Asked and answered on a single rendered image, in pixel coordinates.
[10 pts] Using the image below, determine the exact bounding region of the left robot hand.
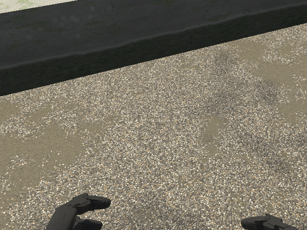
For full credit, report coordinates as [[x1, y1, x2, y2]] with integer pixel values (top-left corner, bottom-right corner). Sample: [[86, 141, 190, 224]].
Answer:
[[43, 193, 111, 230]]

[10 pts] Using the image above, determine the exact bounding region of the right robot hand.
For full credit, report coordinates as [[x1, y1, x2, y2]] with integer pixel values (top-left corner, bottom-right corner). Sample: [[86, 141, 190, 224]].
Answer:
[[241, 214, 301, 230]]

